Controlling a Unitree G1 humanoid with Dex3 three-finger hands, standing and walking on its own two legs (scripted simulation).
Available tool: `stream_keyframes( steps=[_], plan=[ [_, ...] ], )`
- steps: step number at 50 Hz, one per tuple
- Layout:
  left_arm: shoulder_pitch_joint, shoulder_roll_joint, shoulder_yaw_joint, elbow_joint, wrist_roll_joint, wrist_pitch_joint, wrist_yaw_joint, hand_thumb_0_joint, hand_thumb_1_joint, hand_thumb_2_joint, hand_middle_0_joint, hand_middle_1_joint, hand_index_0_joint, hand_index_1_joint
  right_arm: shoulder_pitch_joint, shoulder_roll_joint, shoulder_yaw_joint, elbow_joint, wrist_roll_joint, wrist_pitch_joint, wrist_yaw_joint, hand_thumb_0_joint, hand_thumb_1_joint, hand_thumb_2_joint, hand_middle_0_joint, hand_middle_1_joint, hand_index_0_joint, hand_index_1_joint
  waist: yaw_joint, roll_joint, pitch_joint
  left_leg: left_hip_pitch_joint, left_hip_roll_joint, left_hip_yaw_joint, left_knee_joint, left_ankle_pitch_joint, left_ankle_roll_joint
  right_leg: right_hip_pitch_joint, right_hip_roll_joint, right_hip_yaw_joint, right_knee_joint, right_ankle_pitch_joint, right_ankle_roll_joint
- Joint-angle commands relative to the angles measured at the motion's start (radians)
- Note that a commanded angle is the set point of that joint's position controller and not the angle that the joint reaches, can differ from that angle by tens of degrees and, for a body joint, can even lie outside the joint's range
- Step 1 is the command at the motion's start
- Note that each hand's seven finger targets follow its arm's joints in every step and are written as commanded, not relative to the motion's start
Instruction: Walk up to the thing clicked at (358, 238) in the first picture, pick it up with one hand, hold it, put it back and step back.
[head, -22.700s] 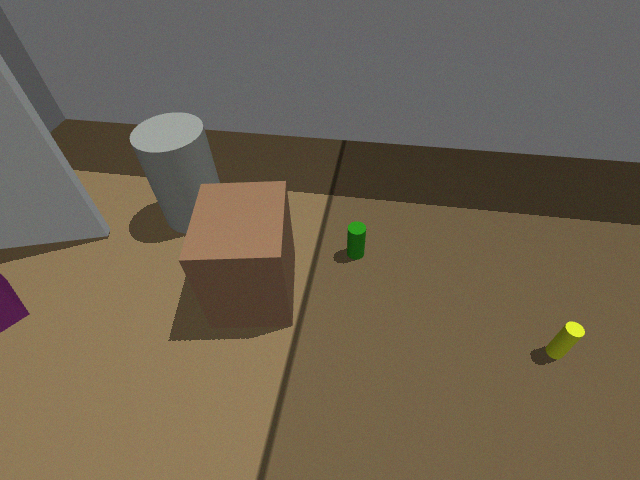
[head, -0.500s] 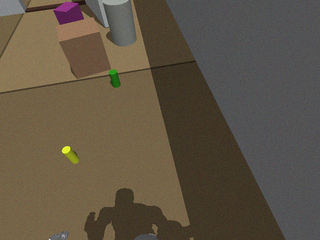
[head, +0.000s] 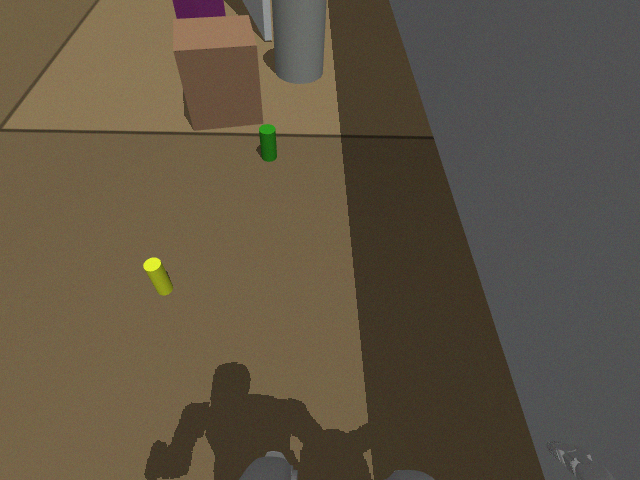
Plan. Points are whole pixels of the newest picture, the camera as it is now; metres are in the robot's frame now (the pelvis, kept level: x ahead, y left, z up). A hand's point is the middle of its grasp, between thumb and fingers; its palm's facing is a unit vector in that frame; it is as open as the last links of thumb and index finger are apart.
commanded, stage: walk up
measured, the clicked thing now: (268, 143) +1.52 +0.22 -0.67
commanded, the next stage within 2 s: stand in 1.48 s
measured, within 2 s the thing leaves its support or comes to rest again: neither
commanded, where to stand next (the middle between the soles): +0.07 -0.02 m, yaw +4 degrees
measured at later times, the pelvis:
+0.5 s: pelvis +0.00 -0.02 +0.01, yaw +6 degrees
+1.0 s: pelvis +0.01 -0.04 +0.02, yaw +7 degrees
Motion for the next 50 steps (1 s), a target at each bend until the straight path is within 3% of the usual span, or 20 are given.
stream_keyframes(
  steps=[1,5,7,8,11,14,17,18,19,20,21,24,30,32,33,34,36,39,42,50],
  plan=[
    [0.133,0.178,0.063,-0.01,0.0,-0.035,0.015,0.0,0.9,0.9,-0.2,-0.3,-0.2,-0.3,-0.002,-0.296,-0.102,-0.065,-0.01,-0.002,-0.008,0.0,-0.9,-0.9,0.2,0.3,0.2,0.3,-0.012,0.29,-0.191,0.124,0.199,-0.334,-0.3,-0.368,0.151,0.028,0.033,-0.052,-0.151,-0.061,0.005],
    [0.197,0.165,0.067,0.041,0.01,-0.07,0.028,0.0,0.9,0.9,-0.2,-0.3,-0.2,-0.3,-0.037,-0.252,-0.088,-0.067,0.0,0.031,0.001,0.0,-0.9,-0.9,0.2,0.3,0.2,0.3,0.03,0.172,-0.18,0.035,0.106,-0.233,-0.151,-0.317,0.079,0.209,0.057,-0.064,-0.526,0.129,-0.011],
    [0.115,0.319,0.099,-0.009,0.045,-0.082,0.036,0.0,0.9,0.9,-0.2,-0.3,-0.2,-0.3,-0.106,-0.189,-0.074,-0.083,0.01,0.029,-0.001,0.0,-0.9,-0.9,0.2,0.3,0.2,0.3,0.067,-0.153,-0.032,-0.192,-0.058,-0.068,0.188,-0.328,-0.024,0.066,-0.3,0.464,-0.756,-0.261,-0.168],
    [-0.008,0.361,0.104,-0.049,0.047,-0.085,0.035,0.0,0.9,0.9,-0.2,-0.3,-0.2,-0.3,-0.081,-0.248,-0.095,-0.057,0.0,0.025,-0.007,0.0,-0.9,-0.9,0.2,0.3,0.2,0.3,0.027,-0.161,0.039,-0.121,0.024,-0.091,0.3,-0.321,-0.039,-0.076,-0.42,0.562,-0.779,-0.276,-0.25],
    [-0.068,0.216,0.062,-0.049,0.032,-0.113,0.039,0.0,0.9,0.9,-0.2,-0.3,-0.2,-0.3,-0.007,-0.208,-0.082,0.012,0.022,0.0,0.014,0.0,-0.9,-0.9,0.2,0.3,0.2,0.3,-0.027,-0.028,0.027,-0.014,0.018,-0.056,0.158,-0.2,-0.025,0.048,-0.211,0.157,-0.618,0.25,-0.15],
    [0.039,0.246,0.061,-0.008,0.031,-0.112,0.028,0.0,0.9,0.9,-0.2,-0.3,-0.2,-0.3,-0.04,-0.167,-0.062,0.003,0.019,-0.006,0.031,0.0,-0.9,-0.9,0.2,0.3,0.2,0.3,0.022,-0.151,-0.01,0.062,-0.009,0.057,0.006,-0.15,-0.016,0.132,-0.133,0.06,-0.533,0.464,-0.105],
    [0.039,0.227,0.052,-0.02,0.013,-0.092,0.022,0.0,0.9,0.9,-0.2,-0.3,-0.2,-0.3,0.028,-0.178,-0.072,0.046,0.023,-0.027,0.022,0.0,-0.9,-0.9,0.2,0.3,0.2,0.3,-0.003,-0.134,-0.085,0.211,-0.031,0.088,-0.223,-0.014,-0.009,0.181,-0.104,-0.027,-0.348,0.614,-0.076],
    [0.057,0.183,0.035,-0.034,0.01,-0.089,0.023,0.0,0.9,0.9,-0.2,-0.3,-0.2,-0.3,0.096,-0.212,-0.088,0.064,0.02,-0.036,0.014,0.0,-0.9,-0.9,0.2,0.3,0.2,0.3,-0.031,-0.05,-0.163,0.362,0.012,-0.017,-0.259,0.018,0.009,0.121,-0.092,-0.039,-0.194,0.589,-0.056],
    [0.097,0.119,0.015,-0.053,-0.002,-0.088,0.023,0.0,0.9,0.9,-0.2,-0.3,-0.2,-0.3,0.133,-0.277,-0.108,0.06,0.01,-0.046,0.004,0.0,-0.9,-0.9,0.2,0.3,0.2,0.3,-0.039,0.145,-0.252,0.546,0.194,-0.305,-0.288,0.133,0.074,-0.063,-0.029,-0.058,-0.012,0.342,0.001],
    [0.093,0.114,0.015,-0.053,-0.007,-0.079,0.027,0.0,0.9,0.9,-0.2,-0.3,-0.2,-0.3,0.136,-0.357,-0.12,0.052,0.014,-0.049,0.003,0.0,-0.9,-0.9,0.2,0.3,0.2,0.3,-0.037,0.207,-0.257,0.565,0.378,-0.546,-0.295,0.169,0.205,-0.195,0.045,-0.043,0.007,-0.057,0.007],
    [0.039,0.186,0.033,-0.038,0.001,-0.074,0.039,0.0,0.9,0.9,-0.2,-0.3,-0.2,-0.3,0.13,-0.383,-0.132,0.069,0.028,-0.043,0.004,0.0,-0.9,-0.9,0.2,0.3,0.2,0.3,-0.058,0.198,-0.227,0.463,0.424,-0.607,-0.311,0.077,0.29,-0.167,-0.005,0.018,0.028,-0.117,0.0],
    [0.024,0.182,0.037,-0.033,-0.004,-0.079,0.029,0.0,0.9,0.9,-0.2,-0.3,-0.2,-0.3,0.044,-0.291,-0.092,0.049,0.021,-0.037,-0.005,0.0,-0.9,-0.9,0.2,0.3,0.2,0.3,-0.024,0.155,-0.147,0.325,0.277,-0.302,-0.254,0.184,0.186,-0.121,-0.03,0.035,-0.051,-0.035,-0.021],
    [0.106,0.152,0.042,0.054,0.004,-0.09,0.037,0.0,0.9,0.9,-0.2,-0.3,-0.2,-0.3,-0.091,-0.21,-0.046,0.045,0.033,-0.001,0.003,0.0,-0.9,-0.9,0.2,0.3,0.2,0.3,0.051,0.178,-0.139,0.005,0.149,-0.124,-0.104,0.01,0.061,0.262,0.055,-0.056,-0.456,0.327,-0.01],
    [0.03,0.259,0.058,0.027,0.025,-0.106,0.044,0.0,0.9,0.9,-0.2,-0.3,-0.2,-0.3,-0.047,-0.129,-0.022,0.045,0.041,0.013,0.004,0.0,-0.9,-0.9,0.2,0.3,0.2,0.3,0.02,-0.087,-0.107,-0.071,0.009,-0.035,0.092,-0.223,-0.015,0.185,-0.215,0.349,-0.704,0.121,-0.087],
    [-0.089,0.32,0.066,0.006,0.022,-0.1,0.04,0.0,0.9,0.9,-0.2,-0.3,-0.2,-0.3,-0.015,-0.194,-0.046,0.083,0.031,0.022,-0.003,0.0,-0.9,-0.9,0.2,0.3,0.2,0.3,0.001,-0.111,-0.089,0.061,0.032,-0.031,0.2,-0.359,-0.026,-0.018,-0.339,0.448,-0.753,-0.094,-0.185],
    [-0.174,0.305,0.065,-0.012,0.022,-0.094,0.036,0.0,0.9,0.9,-0.2,-0.3,-0.2,-0.3,0.037,-0.23,-0.063,0.121,0.028,0.022,0.001,0.0,-0.9,-0.9,0.2,0.3,0.2,0.3,-0.035,-0.101,-0.053,0.135,0.068,-0.028,0.226,-0.326,-0.036,-0.098,-0.339,0.434,-0.744,-0.142,-0.211],
    [-0.21,0.221,0.038,-0.009,0.015,-0.088,0.029,0.0,0.9,0.9,-0.2,-0.3,-0.2,-0.3,0.061,-0.215,-0.057,0.165,0.034,0.008,0.011,0.0,-0.9,-0.9,0.2,0.3,0.2,0.3,-0.057,-0.05,-0.043,0.191,0.049,-0.001,0.029,-0.226,-0.022,-0.077,-0.184,0.199,-0.649,-0.034,-0.124],
    [-0.165,0.198,0.025,0.04,0.005,-0.084,0.021,0.0,0.9,0.9,-0.2,-0.3,-0.2,-0.3,0.055,-0.187,-0.048,0.186,0.016,-0.002,0.013,0.0,-0.9,-0.9,0.2,0.3,0.2,0.3,-0.033,-0.068,-0.1,0.269,0.044,-0.01,-0.153,-0.093,-0.011,-0.023,-0.115,0.13,-0.557,0.089,-0.066],
    [-0.147,0.136,0.003,0.053,-0.012,-0.079,0.016,0.0,0.9,0.9,-0.2,-0.3,-0.2,-0.3,-0.054,-0.256,-0.047,0.166,0.007,-0.02,0.006,0.0,-0.9,-0.9,0.2,0.3,0.2,0.3,0.008,0.083,-0.122,0.176,0.193,-0.255,-0.336,-0.189,0.043,0.061,-0.014,0.031,-0.449,0.136,-0.008],
    [-0.177,0.164,-0.003,0.136,-0.017,-0.098,0.024,0.0,0.9,0.9,-0.2,-0.3,-0.2,-0.3,-0.085,-0.217,-0.019,0.233,0.022,-0.022,0.012,0.0,-0.9,-0.9,0.2,0.3,0.2,0.3,0.004,0.118,-0.18,0.216,0.141,-0.107,-0.311,0.099,0.0,0.243,-0.057,0.027,-0.544,0.422,-0.023]
  ],
)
